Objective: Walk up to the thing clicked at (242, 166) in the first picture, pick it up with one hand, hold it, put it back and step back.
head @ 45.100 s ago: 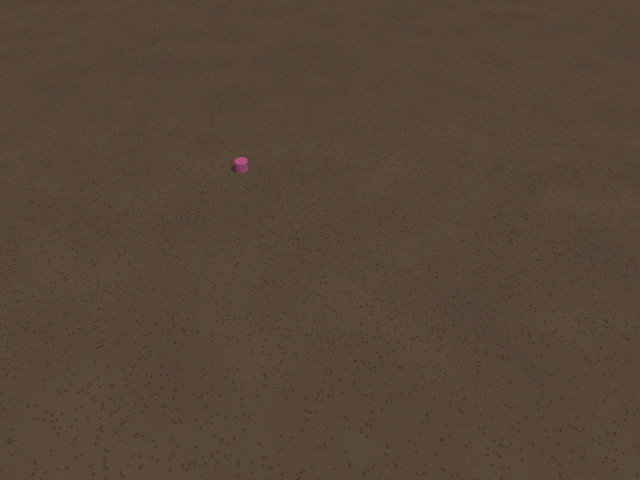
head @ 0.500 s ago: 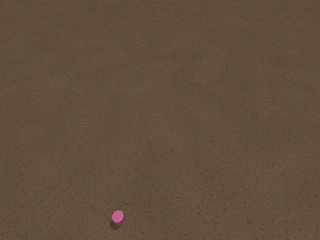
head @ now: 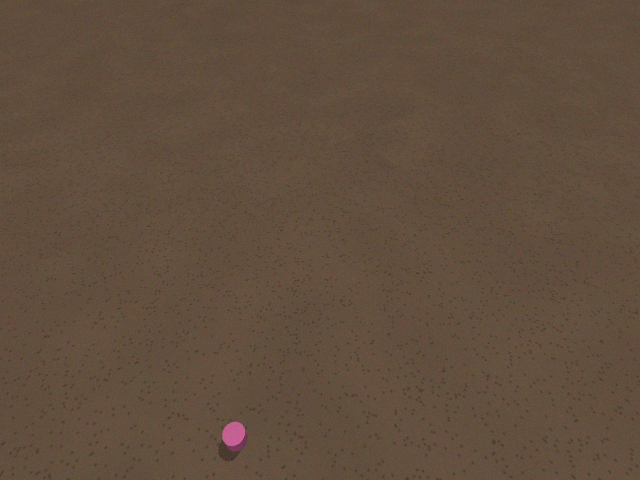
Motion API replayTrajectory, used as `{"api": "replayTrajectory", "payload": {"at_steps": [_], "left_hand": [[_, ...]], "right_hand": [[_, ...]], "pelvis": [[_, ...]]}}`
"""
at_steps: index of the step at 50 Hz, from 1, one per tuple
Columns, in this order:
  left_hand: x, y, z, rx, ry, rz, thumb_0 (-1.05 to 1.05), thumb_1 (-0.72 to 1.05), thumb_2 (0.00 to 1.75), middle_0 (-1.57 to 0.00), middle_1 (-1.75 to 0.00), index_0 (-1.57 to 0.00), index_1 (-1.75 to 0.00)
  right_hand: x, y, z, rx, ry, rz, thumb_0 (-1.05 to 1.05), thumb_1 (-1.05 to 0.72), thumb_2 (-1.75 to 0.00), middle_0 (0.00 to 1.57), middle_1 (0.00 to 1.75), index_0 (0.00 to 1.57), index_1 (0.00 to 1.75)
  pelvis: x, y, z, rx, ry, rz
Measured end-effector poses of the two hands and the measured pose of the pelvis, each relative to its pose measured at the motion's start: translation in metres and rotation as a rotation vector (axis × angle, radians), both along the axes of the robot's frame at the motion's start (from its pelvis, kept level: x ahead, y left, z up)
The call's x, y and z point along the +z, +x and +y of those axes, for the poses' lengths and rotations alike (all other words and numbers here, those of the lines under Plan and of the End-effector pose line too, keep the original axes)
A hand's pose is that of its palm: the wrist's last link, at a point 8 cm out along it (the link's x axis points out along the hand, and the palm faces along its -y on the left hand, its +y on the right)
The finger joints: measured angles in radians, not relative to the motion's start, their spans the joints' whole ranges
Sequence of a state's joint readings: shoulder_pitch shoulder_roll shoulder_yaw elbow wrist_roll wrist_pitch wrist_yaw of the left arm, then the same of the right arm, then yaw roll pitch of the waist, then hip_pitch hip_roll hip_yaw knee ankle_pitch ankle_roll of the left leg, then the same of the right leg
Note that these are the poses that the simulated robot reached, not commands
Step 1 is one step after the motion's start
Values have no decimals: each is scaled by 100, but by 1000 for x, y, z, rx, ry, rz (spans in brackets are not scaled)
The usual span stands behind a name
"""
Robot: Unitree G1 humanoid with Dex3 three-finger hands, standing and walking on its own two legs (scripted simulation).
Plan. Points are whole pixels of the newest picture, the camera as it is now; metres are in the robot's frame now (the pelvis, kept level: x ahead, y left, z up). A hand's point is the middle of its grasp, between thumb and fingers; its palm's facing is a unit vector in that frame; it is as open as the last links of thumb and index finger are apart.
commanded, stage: stand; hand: left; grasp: from above
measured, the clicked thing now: (235, 436) +0.42 +0.27 -0.76
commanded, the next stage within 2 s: step back in 0.34 s
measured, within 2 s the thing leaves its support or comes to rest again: neither
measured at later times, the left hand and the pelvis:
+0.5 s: hand out of the picture +0.07 +0.27 -0.16, palm faces +0.00 -0.93 -0.37, open 7.4 cm; pelvis -0.03 +0.01 -0.01, yaw -1 degrees
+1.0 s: hand out of the picture +0.02 +0.32 -0.18, palm faces -0.10 -0.92 -0.37, open 7.4 cm; pelvis -0.11 +0.07 -0.02, yaw -4 degrees
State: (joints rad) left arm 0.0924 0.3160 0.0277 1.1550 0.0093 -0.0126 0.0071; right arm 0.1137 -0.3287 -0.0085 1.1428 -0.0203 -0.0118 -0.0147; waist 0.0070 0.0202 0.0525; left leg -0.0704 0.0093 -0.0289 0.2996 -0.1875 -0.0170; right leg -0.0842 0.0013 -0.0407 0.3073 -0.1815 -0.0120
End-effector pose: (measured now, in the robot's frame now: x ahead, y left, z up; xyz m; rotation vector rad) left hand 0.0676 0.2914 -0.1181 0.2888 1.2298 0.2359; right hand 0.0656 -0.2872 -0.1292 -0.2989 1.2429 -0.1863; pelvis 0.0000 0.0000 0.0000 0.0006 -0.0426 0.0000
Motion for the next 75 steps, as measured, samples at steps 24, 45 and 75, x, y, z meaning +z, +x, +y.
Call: {"api": "replayTrajectory", "payload": {"at_steps": [24, 45, 75], "left_hand": [[-3, -2, 16, -20, 27, -18, 1, 90, 90, -21, -30, -20, -30], [-24, -23, 74, -118, 7, -37, 1, 90, 90, -21, -30, -20, -30], [-17, -165, 94, -114, 22, -172, 1, 90, 90, -21, -30, -20, -30]], "right_hand": [[0, -7, -11, -13, -31, -1, 0, -90, -89, 21, 30, 20, 30], [10, -104, 50, -54, -109, 43, 0, -90, -89, 21, 30, 21, 30], [2, -226, 57, 12, -122, -33, 0, -91, -89, 20, 30, 20, 30]], "pelvis": [[-7, -25, 6, -8, -9, 9], [-14, -89, 70, -41, -24, 31], [-30, -238, 86, -33, 25, -28]]}}
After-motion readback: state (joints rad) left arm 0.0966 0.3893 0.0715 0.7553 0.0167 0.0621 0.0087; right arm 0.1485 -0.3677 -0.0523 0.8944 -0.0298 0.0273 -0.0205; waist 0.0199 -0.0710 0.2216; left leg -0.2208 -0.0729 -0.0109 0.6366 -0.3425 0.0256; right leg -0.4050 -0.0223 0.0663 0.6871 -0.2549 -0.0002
